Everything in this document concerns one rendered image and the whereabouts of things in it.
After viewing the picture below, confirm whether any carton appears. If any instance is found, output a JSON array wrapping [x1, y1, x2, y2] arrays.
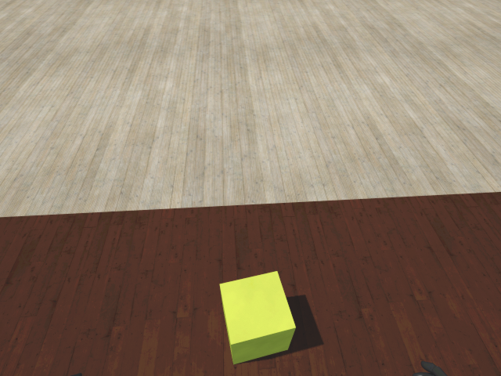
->
[[220, 271, 296, 364]]

